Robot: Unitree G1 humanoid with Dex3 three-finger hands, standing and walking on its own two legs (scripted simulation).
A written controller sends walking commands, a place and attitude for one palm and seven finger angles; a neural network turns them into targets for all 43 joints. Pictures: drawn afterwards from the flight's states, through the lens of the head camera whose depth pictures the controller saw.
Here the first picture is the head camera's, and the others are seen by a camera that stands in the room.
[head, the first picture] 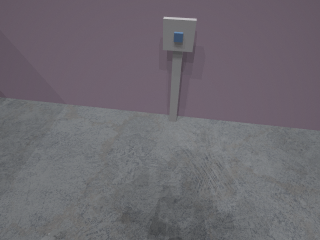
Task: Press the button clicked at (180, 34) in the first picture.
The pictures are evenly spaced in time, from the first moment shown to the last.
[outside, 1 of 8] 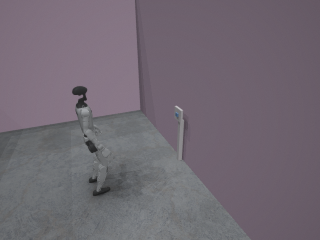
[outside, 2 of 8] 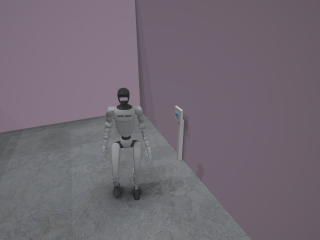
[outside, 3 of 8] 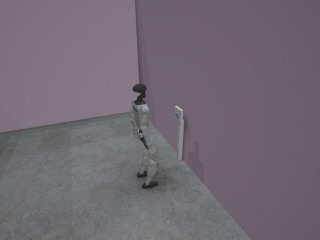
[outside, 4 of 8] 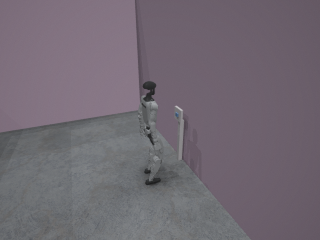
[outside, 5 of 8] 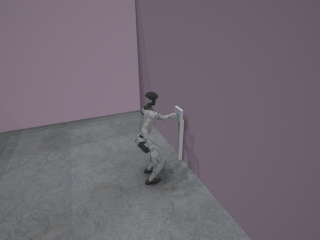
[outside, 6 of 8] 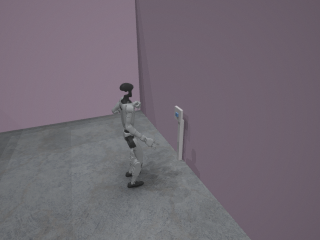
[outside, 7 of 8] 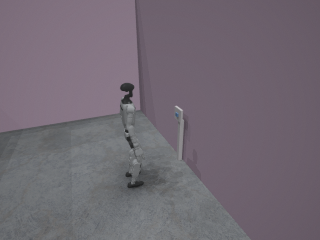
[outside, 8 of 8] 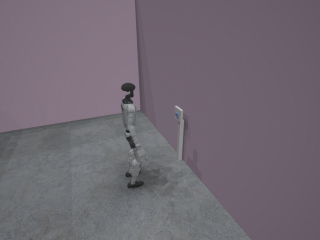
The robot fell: no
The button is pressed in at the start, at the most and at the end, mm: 0 6 0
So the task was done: yes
